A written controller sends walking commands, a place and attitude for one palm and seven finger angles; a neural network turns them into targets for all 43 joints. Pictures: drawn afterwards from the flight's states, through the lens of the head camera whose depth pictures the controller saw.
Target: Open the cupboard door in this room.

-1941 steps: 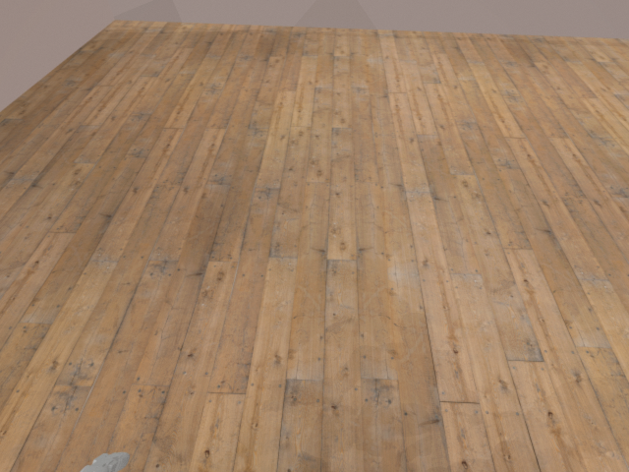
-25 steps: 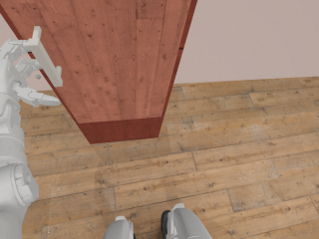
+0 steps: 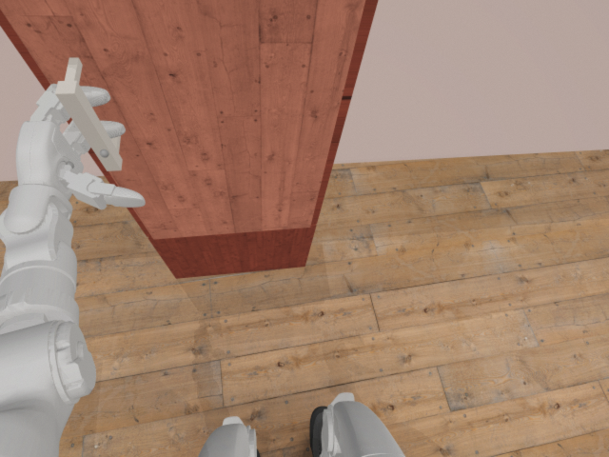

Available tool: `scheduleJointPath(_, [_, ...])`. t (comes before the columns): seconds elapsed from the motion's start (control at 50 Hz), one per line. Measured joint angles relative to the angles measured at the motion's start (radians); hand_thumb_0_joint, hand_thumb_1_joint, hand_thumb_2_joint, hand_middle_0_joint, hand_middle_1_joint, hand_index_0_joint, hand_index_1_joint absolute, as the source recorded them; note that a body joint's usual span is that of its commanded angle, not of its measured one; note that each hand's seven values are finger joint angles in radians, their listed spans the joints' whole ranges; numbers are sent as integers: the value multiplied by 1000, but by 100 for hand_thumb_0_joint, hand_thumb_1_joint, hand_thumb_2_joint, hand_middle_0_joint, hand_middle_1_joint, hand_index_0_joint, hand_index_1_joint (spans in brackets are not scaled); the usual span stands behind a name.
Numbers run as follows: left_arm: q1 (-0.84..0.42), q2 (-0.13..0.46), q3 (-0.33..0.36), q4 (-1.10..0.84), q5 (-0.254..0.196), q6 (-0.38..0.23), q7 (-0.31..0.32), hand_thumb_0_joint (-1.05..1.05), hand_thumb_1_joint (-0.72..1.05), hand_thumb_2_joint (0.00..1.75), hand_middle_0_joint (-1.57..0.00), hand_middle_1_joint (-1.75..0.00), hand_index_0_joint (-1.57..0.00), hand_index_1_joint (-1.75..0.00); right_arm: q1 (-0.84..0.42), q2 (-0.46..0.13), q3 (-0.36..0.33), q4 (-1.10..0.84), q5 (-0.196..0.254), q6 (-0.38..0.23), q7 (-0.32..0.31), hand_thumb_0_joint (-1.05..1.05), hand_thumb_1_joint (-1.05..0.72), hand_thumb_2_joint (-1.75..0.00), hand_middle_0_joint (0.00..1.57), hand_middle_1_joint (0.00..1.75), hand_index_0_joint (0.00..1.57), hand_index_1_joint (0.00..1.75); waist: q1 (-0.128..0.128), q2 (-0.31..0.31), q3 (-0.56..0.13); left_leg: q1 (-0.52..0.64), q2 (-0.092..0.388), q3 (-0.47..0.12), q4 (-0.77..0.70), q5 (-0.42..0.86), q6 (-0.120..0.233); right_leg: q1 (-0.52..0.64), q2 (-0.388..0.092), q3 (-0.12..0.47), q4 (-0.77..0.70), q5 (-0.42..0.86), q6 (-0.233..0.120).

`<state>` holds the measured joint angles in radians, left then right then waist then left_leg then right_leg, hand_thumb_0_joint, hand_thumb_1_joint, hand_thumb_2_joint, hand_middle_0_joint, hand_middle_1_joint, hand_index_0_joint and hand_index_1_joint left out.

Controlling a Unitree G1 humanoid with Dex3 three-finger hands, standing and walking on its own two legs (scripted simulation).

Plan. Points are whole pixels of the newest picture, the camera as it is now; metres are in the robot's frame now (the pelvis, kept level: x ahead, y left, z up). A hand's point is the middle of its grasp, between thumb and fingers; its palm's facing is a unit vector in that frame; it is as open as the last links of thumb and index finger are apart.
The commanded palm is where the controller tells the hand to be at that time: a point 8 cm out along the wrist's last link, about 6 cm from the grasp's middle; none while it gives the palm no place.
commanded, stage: slide the fingers in behind the handle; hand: left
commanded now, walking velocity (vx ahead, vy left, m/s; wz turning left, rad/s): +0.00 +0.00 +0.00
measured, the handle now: (95, 119) +0.53 +0.24 +0.06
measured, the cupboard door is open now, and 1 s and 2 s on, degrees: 0 0 26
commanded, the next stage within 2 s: close the thumb around the handle in 0.42 s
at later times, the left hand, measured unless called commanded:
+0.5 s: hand (105, 155) +0.48 +0.22 +0.06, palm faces +0.05 -1.00 -0.02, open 14.0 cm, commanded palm +0.46 +0.27 +0.06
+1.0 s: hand (109, 149) +0.49 +0.22 +0.06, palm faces +0.05 -1.00 -0.03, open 7.9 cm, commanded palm +0.46 +0.26 +0.06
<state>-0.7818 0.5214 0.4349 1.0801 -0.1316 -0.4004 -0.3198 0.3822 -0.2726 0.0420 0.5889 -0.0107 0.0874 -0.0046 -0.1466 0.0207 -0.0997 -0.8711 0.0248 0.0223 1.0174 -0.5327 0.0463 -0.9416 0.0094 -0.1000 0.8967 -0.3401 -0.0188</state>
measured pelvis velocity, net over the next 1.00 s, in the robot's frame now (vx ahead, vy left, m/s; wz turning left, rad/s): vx -0.01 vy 0.00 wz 0.00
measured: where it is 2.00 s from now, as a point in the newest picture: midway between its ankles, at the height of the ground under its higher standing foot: outside the picture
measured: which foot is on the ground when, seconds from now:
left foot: down 0.00-1.00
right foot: down 0.00-1.00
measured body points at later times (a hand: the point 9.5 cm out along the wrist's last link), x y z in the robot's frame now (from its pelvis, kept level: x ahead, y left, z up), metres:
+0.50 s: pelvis -0.01 +0.00 +0.00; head +0.13 +0.02 +0.43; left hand +0.47 +0.28 +0.06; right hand +0.02 -0.27 -0.11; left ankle -0.04 +0.08 -0.67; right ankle +0.04 -0.12 -0.67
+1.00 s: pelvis -0.01 +0.00 +0.00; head +0.14 +0.02 +0.42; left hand +0.48 +0.28 +0.06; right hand +0.00 -0.27 -0.11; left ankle -0.04 +0.08 -0.67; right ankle +0.04 -0.12 -0.67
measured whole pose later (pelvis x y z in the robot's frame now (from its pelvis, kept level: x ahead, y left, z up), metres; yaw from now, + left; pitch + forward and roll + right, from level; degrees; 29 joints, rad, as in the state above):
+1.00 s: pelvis -0.01 +0.00 +0.00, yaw +0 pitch +23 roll -3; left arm -0.84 0.55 0.45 1.14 -0.11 -0.42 -0.30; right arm 0.39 -0.27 0.05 0.60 -0.02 0.06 -0.01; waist -0.16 0.02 -0.09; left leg -0.91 0.02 0.02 1.04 -0.53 0.04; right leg -0.98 0.01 -0.10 0.93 -0.34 -0.02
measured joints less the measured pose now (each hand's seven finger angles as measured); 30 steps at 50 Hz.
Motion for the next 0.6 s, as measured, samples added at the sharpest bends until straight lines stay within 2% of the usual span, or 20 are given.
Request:
scheduleJointPath(0.12, [-5,-1,10,16,19,-22,22,-1,-50,30,-30,-120,-30,-120,-7,8,4,-5,-3,-10,1,0,-90,-89,20,30,20,29,-4,-2,0,-1,0,4,6,-3,0,-5,-1,4,11,-4,-1])
scheduleJointPath(0.38, [-12,0,-1,23,4,-25,5,-1,-50,30,-30,-120,-30,-120,-2,2,0,9,-2,-14,-2,0,-90,-89,20,30,20,29,7,2,2,-6,-4,2,9,1,-1,-9,-4,3,16,-3,-1])
scheduleJointPath(0.6, [-24,4,-4,34,16,-32,17,-1,-49,31,-30,-120,-30,-121,-3,-4,-2,6,-4,-23,-5,0,-90,-89,20,30,20,29,-1,0,6,-14,-5,0,17,3,-2,-17,-6,2,23,0,-3])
